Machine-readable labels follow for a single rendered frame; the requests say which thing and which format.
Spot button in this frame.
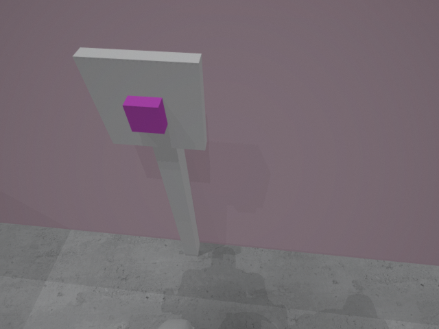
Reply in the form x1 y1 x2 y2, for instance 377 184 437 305
123 95 167 134

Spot panel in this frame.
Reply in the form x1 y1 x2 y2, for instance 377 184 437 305
73 47 207 256

